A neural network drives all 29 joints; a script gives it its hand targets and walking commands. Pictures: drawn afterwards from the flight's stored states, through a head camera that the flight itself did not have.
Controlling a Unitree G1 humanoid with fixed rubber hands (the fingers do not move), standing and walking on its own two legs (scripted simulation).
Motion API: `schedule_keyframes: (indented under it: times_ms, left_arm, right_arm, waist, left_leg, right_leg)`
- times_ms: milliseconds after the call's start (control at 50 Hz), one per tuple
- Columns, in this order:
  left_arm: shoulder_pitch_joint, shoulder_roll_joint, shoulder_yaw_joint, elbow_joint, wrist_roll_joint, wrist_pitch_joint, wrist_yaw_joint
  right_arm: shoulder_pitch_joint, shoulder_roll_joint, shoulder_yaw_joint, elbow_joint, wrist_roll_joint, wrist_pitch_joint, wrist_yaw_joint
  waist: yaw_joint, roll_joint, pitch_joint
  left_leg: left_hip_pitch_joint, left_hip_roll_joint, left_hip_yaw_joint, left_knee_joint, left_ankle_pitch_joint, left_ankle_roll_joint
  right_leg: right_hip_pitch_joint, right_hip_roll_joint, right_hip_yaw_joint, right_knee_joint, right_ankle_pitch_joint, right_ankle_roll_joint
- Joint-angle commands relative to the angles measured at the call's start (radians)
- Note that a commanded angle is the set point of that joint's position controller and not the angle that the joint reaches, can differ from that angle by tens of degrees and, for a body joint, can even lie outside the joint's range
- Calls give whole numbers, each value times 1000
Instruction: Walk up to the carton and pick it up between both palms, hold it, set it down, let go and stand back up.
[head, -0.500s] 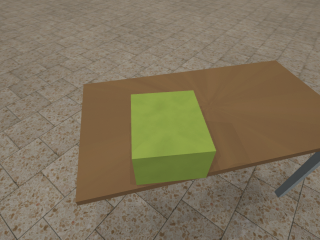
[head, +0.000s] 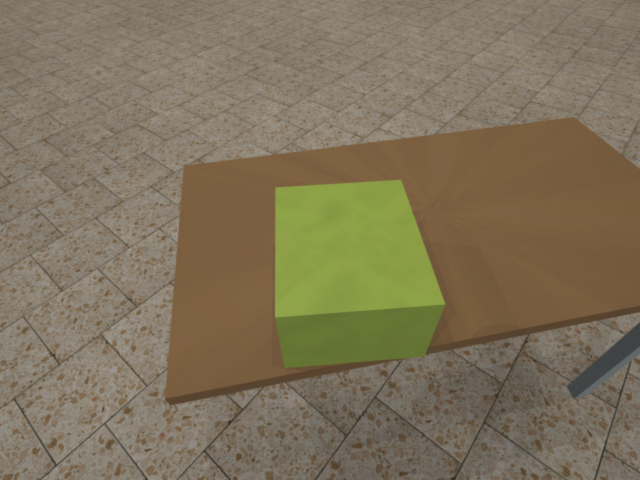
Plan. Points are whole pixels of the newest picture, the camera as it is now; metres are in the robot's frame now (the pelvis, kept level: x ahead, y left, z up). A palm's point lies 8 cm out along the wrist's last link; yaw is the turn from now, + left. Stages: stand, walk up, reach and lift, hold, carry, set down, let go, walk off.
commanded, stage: walk up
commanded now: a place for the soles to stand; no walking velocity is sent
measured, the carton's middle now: (346, 268) +0.47 -0.03 -0.05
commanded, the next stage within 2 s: reach and lift in 1.00 s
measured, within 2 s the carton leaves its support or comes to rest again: neither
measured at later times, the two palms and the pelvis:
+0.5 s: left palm out of the picture -0.01 +0.24 -0.14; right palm out of the picture -0.01 -0.25 -0.14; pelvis -0.02 -0.01 +0.00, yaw +1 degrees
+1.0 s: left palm out of the picture -0.03 +0.23 -0.15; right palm out of the picture -0.02 -0.25 -0.15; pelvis -0.03 -0.01 +0.00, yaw +3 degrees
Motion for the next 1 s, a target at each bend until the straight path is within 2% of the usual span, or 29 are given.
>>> schedule_keyframes:
  times_ms: [0,20,60,200,220,240,300,340,480,640,680,720,840,900,980]
  left_arm:
    - [23,111,12,-21,-11,-11,7]
    - [35,110,11,-19,-13,-14,7]
    - [33,119,16,-20,-12,-16,9]
    - [29,110,17,-24,-10,-6,9]
    - [27,111,16,-24,-9,-5,9]
    - [25,113,17,-23,-9,-5,8]
    - [35,108,17,-22,-8,-6,6]
    - [29,116,19,-25,-9,-6,5]
    - [33,113,19,-27,-9,-7,2]
    - [50,107,18,-25,-8,-6,2]
    - [49,111,20,-29,-9,-4,2]
    - [59,109,19,-30,-10,-4,2]
    - [62,112,22,-36,-10,-3,1]
    - [71,114,23,-36,-7,-4,2]
    - [76,112,24,-42,-9,-6,1]
  right_arm:
    - [32,-130,-27,-16,4,-7,-7]
    - [26,-131,-28,-17,4,-6,-9]
    - [41,-127,-26,-9,5,-4,-9]
    - [26,-121,-27,0,4,8,-14]
    - [24,-124,-26,4,6,9,-13]
    - [25,-123,-24,6,6,10,-13]
    - [14,-131,-26,7,6,8,-12]
    - [14,-136,-26,10,5,9,-12]
    - [17,-134,-25,19,5,9,-10]
    - [15,-132,-21,18,4,9,-11]
    - [27,-126,-17,20,5,10,-12]
    - [23,-133,-19,18,6,10,-11]
    - [34,-134,-17,12,5,11,-13]
    - [28,-134,-20,9,4,10,-12]
    - [33,-133,-19,8,4,9,-12]
  waist:
    - [7,44,37]
    - [11,45,24]
    - [5,22,-10]
    - [3,1,10]
    - [4,14,21]
    - [2,1,31]
    - [5,17,21]
    - [1,6,20]
    - [4,25,41]
    - [8,28,34]
    - [7,12,56]
    - [10,30,45]
    - [9,24,45]
    - [11,36,47]
    - [8,24,32]
  left_leg:
    - [23,151,-129,-74,174,25]
    - [43,151,-121,-55,233,26]
    - [47,155,-119,-43,255,28]
    - [22,144,-124,-54,108,29]
    - [11,145,-122,-58,88,29]
    - [-4,144,-128,-60,75,26]
    - [1,143,-134,-63,58,26]
    - [-5,144,-140,-65,21,26]
    - [-30,141,-148,-76,-20,22]
    - [-39,140,-154,-69,-36,22]
    - [-58,138,-163,-78,-50,21]
    - [-62,139,-163,-76,-62,21]
    - [-70,135,-174,-77,-86,17]
    - [-73,133,-176,-70,-59,16]
    - [-60,131,-172,-53,-41,17]
  right_leg:
    - [-80,-115,92,-64,168,-25]
    - [-80,-120,91,-57,206,-25]
    - [-54,-119,80,-49,220,-24]
    - [-86,-116,83,-61,126,-33]
    - [-92,-117,77,-62,112,-32]
    - [-94,-113,78,-61,104,-31]
    - [-87,-113,82,-63,102,-34]
    - [-94,-111,79,-68,62,-35]
    - [-104,-110,76,-71,36,-36]
    - [-106,-112,74,-68,16,-39]
    - [-111,-110,69,-65,6,-39]
    - [-111,-110,66,-64,-4,-39]
    - [-119,-107,66,-59,-23,-43]
    - [-116,-109,60,-55,-4,-42]
    - [-115,-113,64,-58,-3,-45]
